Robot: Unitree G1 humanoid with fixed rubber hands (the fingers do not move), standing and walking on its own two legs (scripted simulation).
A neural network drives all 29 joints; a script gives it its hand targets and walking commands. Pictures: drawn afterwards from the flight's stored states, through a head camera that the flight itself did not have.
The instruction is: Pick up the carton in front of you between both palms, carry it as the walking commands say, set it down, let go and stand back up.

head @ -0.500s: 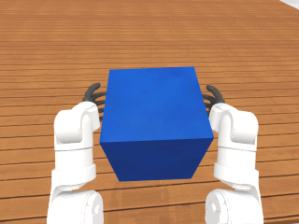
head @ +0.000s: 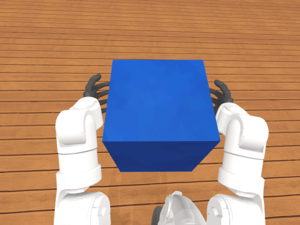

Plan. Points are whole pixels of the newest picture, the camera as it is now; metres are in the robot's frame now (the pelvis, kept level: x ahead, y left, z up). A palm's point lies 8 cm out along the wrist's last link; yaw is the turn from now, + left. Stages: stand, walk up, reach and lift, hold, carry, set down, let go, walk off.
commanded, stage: carry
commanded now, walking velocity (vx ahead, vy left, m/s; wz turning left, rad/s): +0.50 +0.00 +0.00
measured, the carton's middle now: (156, 122) +0.36 +0.01 +0.07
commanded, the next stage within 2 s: none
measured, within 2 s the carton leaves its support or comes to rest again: neither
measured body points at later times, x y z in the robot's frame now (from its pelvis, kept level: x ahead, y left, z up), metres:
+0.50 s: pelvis +0.33 +0.02 +0.09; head +0.31 +0.01 +0.54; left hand +0.70 +0.16 +0.30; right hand +0.69 -0.14 +0.29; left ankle +0.47 +0.09 -0.63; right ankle +0.16 -0.07 -0.62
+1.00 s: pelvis +0.65 -0.01 +0.10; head +0.67 +0.00 +0.55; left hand +0.94 +0.15 +0.19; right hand +0.95 -0.16 +0.19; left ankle +0.47 +0.09 -0.63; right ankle +0.78 -0.11 -0.63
